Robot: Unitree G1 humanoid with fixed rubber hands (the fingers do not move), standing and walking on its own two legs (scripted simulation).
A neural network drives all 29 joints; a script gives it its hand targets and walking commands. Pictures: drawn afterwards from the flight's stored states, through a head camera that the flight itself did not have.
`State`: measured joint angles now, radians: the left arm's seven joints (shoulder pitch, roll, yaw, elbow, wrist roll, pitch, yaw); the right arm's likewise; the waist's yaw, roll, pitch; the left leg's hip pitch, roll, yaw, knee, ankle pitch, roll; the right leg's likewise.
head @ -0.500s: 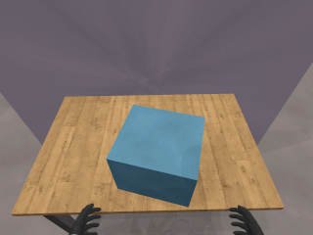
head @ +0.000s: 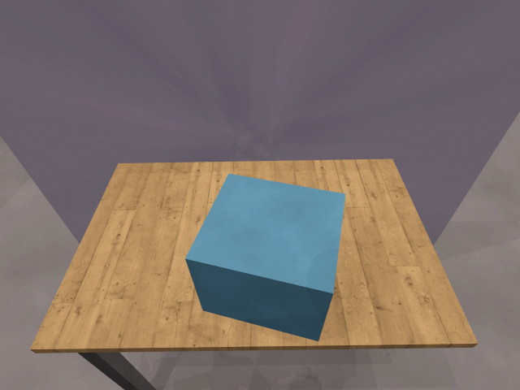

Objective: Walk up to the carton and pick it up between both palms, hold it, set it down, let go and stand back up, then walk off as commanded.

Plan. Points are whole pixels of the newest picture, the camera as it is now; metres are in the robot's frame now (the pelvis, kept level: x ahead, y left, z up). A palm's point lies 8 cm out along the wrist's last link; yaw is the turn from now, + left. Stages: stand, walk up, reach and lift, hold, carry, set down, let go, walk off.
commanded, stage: stand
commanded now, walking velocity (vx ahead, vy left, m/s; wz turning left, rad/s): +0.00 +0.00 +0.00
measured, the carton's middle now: (271, 254) +0.39 +0.00 -0.05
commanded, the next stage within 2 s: walk off in 1.52 s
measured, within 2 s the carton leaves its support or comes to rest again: neither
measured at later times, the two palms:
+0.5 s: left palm out of the picture +0.03 +0.31 -0.11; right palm out of the picture +0.06 -0.29 -0.11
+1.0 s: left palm out of the picture +0.05 +0.31 -0.11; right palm out of the picture +0.07 -0.29 -0.11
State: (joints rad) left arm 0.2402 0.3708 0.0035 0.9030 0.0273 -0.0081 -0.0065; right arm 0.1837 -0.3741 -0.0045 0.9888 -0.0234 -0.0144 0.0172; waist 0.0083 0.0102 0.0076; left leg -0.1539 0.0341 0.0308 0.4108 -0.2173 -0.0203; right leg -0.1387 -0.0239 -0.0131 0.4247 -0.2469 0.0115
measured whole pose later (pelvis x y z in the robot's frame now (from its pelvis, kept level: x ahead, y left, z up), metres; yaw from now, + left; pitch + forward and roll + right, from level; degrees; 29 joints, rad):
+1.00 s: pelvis -0.01 +0.01 +0.00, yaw +1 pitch -3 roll +0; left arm 0.17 0.36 -0.01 1.07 0.01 -0.02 -0.01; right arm 0.12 -0.38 0.02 1.11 -0.01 -0.02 0.01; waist 0.00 0.02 0.03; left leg -0.14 0.02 0.02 0.36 -0.17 -0.01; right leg -0.11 -0.04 -0.03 0.36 -0.20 0.02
